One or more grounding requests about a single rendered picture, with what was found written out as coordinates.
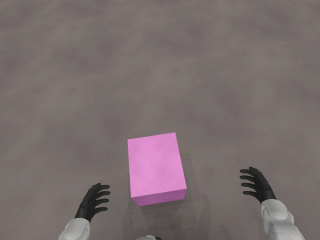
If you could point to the left robot hand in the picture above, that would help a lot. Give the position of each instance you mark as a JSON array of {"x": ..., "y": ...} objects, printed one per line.
[{"x": 87, "y": 208}]

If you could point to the carton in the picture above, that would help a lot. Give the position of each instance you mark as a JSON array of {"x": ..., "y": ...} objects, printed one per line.
[{"x": 155, "y": 169}]

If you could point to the right robot hand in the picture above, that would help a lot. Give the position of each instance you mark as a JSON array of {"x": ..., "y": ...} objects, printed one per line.
[{"x": 261, "y": 186}]

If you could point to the robot left forearm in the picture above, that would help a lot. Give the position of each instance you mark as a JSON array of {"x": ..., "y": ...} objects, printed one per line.
[{"x": 76, "y": 229}]

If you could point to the robot right forearm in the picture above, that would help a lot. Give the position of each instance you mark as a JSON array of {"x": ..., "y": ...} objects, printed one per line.
[{"x": 278, "y": 222}]

